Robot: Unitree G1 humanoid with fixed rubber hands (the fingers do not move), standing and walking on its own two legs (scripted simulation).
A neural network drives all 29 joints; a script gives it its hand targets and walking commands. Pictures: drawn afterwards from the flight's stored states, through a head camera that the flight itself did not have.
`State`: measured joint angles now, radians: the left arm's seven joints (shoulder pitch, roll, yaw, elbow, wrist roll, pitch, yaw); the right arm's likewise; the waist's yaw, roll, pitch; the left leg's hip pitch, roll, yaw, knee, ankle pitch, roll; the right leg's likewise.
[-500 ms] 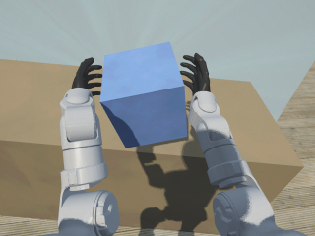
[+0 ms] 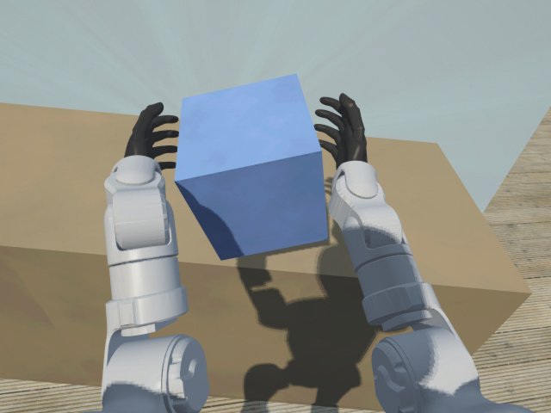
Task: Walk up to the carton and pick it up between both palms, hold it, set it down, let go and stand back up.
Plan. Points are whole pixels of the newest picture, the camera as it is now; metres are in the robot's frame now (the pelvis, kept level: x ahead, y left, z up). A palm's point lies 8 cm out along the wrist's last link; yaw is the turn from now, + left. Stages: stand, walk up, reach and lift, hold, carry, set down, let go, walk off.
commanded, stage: hold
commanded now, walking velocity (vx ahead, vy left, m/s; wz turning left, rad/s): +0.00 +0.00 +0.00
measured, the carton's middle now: (257, 170) +0.43 -0.02 +0.18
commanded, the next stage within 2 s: none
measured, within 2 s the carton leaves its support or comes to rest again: neither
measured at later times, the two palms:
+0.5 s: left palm (143, 161) +0.37 +0.13 +0.23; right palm (348, 154) +0.36 -0.13 +0.24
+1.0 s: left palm (144, 163) +0.37 +0.13 +0.23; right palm (351, 158) +0.36 -0.13 +0.24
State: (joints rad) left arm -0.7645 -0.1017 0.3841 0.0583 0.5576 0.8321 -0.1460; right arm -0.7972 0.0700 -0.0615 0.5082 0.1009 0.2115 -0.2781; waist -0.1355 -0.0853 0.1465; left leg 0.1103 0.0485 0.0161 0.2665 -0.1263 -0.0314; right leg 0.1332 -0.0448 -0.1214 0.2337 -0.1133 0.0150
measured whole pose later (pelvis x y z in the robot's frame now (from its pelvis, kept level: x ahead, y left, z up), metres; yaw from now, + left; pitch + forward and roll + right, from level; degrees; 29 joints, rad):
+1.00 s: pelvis +0.00 +0.00 +0.00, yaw +0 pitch -14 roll +0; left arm -0.78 -0.10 0.38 0.07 0.56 0.83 -0.14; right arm -0.81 0.07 -0.08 0.51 0.09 0.21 -0.27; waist -0.14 -0.08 0.15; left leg 0.10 0.04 0.02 0.27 -0.12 -0.03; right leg 0.11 -0.05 -0.12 0.25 -0.12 0.01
